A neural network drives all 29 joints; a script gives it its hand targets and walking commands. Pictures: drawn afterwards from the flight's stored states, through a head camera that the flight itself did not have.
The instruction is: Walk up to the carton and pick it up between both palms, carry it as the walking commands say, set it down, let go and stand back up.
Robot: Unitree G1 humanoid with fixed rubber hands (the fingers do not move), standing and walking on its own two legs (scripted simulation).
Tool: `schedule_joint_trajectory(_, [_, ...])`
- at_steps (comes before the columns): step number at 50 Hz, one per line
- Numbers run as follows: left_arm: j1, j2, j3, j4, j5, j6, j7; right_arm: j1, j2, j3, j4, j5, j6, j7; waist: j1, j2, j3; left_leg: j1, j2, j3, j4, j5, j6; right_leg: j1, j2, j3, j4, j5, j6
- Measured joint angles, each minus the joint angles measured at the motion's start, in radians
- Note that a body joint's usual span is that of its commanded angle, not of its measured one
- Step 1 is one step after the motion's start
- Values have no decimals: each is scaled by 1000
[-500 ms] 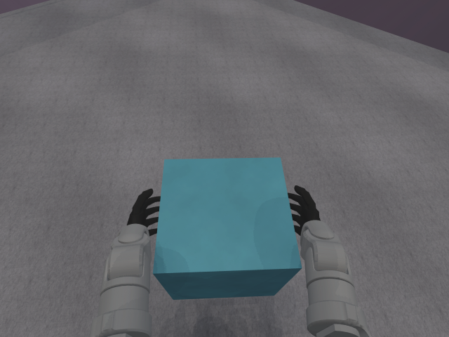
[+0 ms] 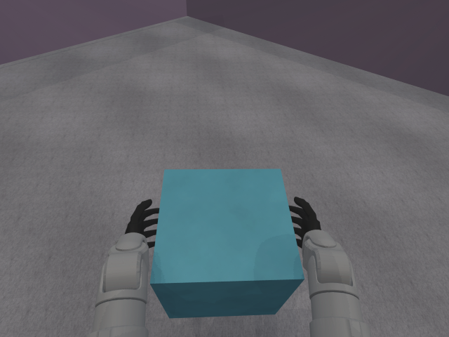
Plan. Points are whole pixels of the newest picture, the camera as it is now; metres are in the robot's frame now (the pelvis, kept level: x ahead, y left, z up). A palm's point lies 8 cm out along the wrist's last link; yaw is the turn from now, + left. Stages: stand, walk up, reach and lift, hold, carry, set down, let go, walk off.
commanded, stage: reach and lift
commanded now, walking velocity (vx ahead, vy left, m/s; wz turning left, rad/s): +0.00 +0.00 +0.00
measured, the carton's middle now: (223, 246) +0.32 +0.02 -0.02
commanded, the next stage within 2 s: hold in 1.02 s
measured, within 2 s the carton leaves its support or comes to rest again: neither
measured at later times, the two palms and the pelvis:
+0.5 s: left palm (147, 234) +0.30 +0.16 +0.04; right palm (320, 240) +0.29 -0.16 +0.05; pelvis +0.00 +0.01 +0.00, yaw +0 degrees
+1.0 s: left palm (144, 240) +0.28 +0.16 +0.04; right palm (319, 242) +0.29 -0.16 +0.05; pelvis +0.01 +0.00 +0.00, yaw +1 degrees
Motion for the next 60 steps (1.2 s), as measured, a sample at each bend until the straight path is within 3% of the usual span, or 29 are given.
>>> schedule_joint_trajectory(9, [-64, 10, 23, 63, 21, 15, -13, -77, 0, -32, 51, -34, 34, 5, -32, -4, 20, 5, -1, -12, 21, -4, 0, 17, 1, -11, 4, 2, -1])
schedule_joint_trajectory(18, [-54, -2, 15, 54, 22, 6, -18, -39, 2, -29, -5, -34, 46, 7, -55, 0, 14, 22, -8, -1, -2, -1, 9, 34, -8, 0, -25, 10, 9])
schedule_joint_trajectory(38, [35, 4, -46, -58, -20, 9, 2, 45, 1, 25, -121, -13, 54, 8, -48, 0, 35, 41, -10, 1, -41, 8, 10, 48, -13, 1, -56, 14, 9])
schedule_joint_trajectory(60, [94, 13, -84, -104, -26, 31, 2, 105, -9, 65, -166, 8, 75, -3, -48, -5, 22, 33, -5, -6, -38, 14, 6, 43, -7, -5, -54, 20, 4])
